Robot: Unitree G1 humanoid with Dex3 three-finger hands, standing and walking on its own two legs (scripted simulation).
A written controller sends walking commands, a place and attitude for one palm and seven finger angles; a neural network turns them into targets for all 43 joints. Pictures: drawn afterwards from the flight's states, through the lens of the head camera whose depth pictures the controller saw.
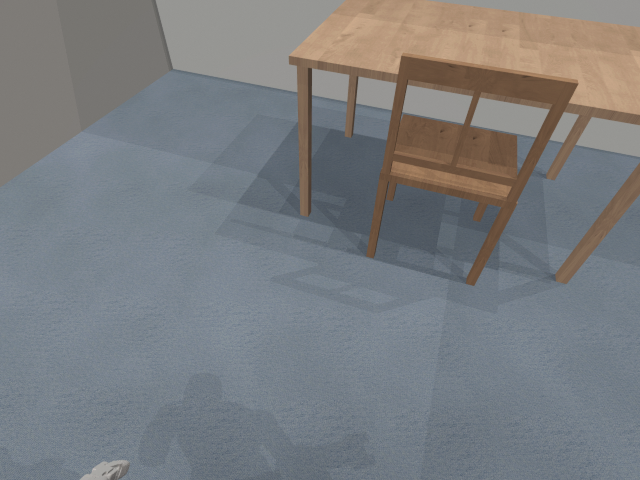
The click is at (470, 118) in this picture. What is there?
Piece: chair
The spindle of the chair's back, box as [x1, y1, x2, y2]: [451, 91, 480, 166]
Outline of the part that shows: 477,91 474,92 451,162 451,165 454,166 460,153 480,92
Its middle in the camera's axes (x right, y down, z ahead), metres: +0.42 -0.32 +1.13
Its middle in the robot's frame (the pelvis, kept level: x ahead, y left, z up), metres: +1.06 -0.37 -0.12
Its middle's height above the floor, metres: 0.65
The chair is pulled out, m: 0.00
